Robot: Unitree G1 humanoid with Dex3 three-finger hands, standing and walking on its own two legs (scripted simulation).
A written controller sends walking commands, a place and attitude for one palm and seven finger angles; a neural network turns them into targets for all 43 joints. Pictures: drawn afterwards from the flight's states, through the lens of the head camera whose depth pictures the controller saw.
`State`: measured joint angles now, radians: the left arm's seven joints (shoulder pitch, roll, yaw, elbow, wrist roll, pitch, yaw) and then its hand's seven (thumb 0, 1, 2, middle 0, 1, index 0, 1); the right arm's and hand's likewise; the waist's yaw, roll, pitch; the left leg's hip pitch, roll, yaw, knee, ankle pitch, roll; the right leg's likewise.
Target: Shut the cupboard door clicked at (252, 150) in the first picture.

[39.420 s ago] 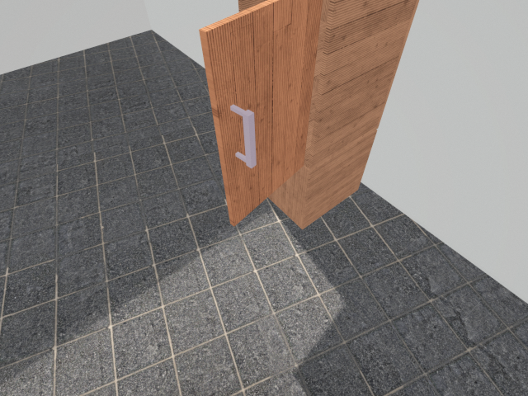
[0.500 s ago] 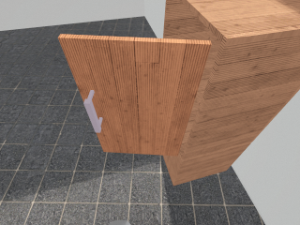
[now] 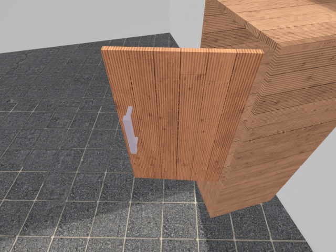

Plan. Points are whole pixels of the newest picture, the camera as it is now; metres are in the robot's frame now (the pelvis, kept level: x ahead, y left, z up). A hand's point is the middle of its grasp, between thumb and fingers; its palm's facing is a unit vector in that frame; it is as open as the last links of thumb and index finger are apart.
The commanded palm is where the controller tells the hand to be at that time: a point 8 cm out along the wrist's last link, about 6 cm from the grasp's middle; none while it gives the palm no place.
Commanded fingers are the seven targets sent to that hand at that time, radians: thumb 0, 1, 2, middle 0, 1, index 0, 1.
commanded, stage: come to a stop and stand still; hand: left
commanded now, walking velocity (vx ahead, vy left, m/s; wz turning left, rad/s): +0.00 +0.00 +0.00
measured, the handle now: (131, 131) +0.44 +0.15 +0.01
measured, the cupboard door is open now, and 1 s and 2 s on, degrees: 71 71 71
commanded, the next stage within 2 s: look again from close up in 0.18 s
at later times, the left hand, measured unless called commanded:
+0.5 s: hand out of the picture +0.03 +0.14 -0.16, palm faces -0.03 -0.97 -0.23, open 7.4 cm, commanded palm none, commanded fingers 0.00 0.90 0.90 -0.20 -0.30 -0.20 -0.30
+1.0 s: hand out of the picture +0.06 +0.13 -0.12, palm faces +0.17 -0.97 -0.20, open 7.4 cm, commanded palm +0.08 +0.17 -0.06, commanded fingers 0.00 0.90 0.90 -0.27 -0.38 -0.27 -0.38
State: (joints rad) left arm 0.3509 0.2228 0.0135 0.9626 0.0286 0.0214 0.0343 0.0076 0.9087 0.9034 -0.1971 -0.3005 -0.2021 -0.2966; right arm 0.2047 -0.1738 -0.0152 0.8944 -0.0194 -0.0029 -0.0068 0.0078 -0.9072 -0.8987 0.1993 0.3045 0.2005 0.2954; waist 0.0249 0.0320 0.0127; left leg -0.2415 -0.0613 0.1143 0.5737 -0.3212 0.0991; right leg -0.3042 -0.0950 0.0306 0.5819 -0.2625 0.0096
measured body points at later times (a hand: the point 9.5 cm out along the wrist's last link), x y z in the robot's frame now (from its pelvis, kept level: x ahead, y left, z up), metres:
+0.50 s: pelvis -0.02 -0.04 +0.01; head -0.01 -0.05 +0.46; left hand +0.03 +0.19 -0.14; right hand +0.00 -0.29 -0.15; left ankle +0.00 +0.05 -0.73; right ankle +0.03 -0.18 -0.73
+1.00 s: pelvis -0.03 -0.06 +0.01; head -0.02 -0.07 +0.46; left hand +0.05 +0.18 -0.10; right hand +0.00 -0.30 -0.14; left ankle +0.00 +0.05 -0.73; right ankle +0.03 -0.18 -0.73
